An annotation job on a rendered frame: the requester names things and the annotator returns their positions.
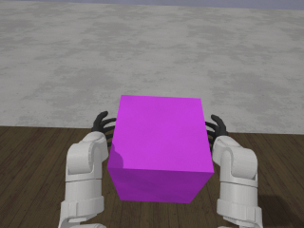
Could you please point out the robot left forearm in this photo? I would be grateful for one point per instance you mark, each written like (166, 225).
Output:
(84, 170)

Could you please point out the carton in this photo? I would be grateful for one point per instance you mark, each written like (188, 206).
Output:
(160, 150)

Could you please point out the robot right hand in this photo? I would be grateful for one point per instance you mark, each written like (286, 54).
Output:
(220, 130)

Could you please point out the robot right forearm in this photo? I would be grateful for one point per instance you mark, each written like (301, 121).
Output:
(237, 201)

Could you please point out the robot left hand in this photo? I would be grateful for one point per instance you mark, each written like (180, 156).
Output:
(99, 123)

